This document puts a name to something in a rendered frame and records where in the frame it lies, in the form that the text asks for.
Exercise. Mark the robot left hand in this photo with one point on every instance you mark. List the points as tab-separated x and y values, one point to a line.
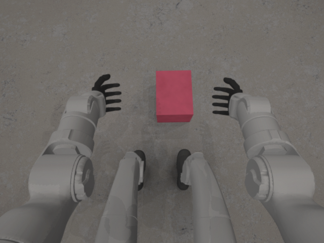
98	87

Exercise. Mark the robot left shin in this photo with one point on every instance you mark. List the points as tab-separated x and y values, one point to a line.
130	154

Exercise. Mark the robot right hand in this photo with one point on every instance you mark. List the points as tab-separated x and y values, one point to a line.
236	88

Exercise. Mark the left robot forearm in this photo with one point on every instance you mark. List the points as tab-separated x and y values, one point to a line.
77	126

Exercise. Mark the carton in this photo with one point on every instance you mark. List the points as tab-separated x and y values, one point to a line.
174	102

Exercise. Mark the robot right thigh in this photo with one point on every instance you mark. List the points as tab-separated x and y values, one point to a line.
211	219

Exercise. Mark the right robot forearm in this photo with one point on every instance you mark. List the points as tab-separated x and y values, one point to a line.
260	127

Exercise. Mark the right robot upper arm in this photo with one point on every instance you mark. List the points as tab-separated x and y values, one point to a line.
284	185

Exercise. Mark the left robot upper arm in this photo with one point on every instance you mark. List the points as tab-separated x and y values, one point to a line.
58	183

